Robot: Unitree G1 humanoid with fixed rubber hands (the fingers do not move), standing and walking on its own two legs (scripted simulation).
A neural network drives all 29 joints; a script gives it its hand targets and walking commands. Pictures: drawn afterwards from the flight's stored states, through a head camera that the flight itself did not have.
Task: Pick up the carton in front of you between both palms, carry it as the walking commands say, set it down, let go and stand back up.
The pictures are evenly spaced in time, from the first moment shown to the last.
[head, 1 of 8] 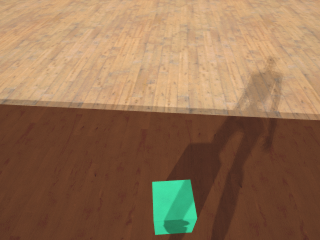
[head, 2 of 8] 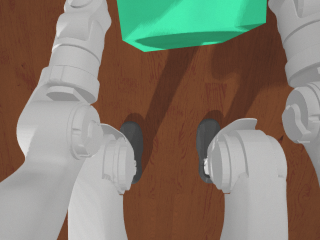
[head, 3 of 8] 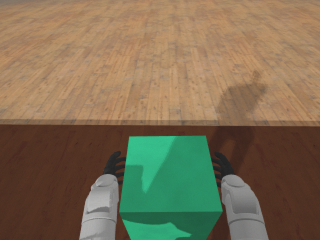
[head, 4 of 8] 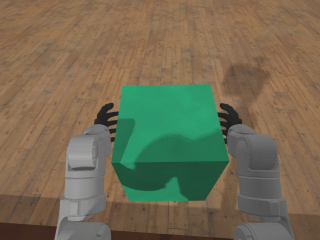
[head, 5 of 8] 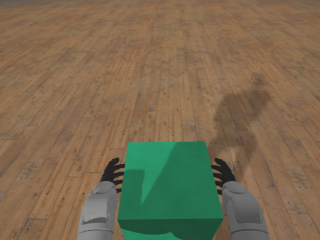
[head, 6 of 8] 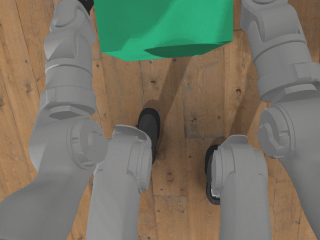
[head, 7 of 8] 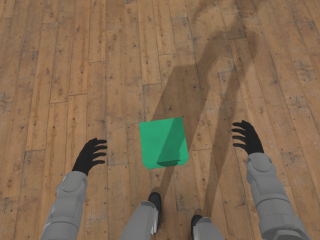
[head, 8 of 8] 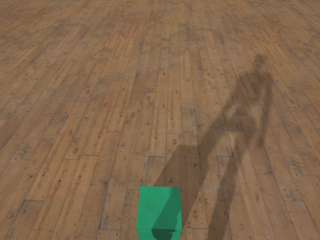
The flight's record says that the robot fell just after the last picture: no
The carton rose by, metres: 0.68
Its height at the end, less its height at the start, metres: -0.10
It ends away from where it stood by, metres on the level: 2.28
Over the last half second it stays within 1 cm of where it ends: yes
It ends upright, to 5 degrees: yes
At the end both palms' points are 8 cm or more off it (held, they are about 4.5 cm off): yes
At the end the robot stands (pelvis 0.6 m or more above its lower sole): yes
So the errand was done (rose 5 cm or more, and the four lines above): yes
